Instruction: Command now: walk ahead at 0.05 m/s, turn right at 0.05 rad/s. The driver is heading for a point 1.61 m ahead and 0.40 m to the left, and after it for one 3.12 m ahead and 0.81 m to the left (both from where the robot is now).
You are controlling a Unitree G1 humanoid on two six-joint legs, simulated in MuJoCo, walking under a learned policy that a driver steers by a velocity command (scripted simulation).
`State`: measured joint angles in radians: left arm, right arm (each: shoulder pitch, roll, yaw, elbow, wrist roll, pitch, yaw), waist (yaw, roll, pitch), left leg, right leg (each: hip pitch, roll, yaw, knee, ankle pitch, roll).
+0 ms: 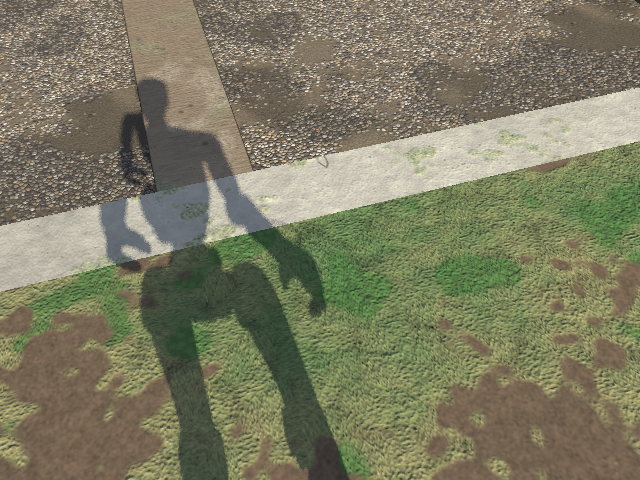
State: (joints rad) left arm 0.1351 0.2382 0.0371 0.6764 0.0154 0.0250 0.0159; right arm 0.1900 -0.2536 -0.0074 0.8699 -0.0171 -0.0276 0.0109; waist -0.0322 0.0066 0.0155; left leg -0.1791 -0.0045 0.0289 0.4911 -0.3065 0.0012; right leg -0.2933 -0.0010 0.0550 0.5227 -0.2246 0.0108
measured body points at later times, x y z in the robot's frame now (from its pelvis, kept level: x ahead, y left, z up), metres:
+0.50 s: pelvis +0.01 -0.01 +0.00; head +0.02 -0.01 +0.45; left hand +0.13 +0.25 -0.12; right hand +0.08 -0.28 -0.14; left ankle -0.03 +0.12 -0.74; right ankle +0.03 -0.13 -0.74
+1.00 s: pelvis +0.00 +0.00 +0.00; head +0.01 +0.00 +0.45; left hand +0.06 +0.25 -0.15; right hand +0.01 -0.25 -0.15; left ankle -0.03 +0.12 -0.74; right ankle +0.03 -0.13 -0.74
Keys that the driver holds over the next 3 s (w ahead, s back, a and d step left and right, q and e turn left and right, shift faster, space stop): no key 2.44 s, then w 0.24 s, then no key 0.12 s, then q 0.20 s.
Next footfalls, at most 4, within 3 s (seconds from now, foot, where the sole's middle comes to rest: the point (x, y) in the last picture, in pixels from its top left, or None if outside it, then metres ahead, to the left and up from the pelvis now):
none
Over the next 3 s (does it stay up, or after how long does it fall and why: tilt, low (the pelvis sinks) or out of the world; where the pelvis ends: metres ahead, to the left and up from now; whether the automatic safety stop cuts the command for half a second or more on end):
stays up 0.13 -0.04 0.01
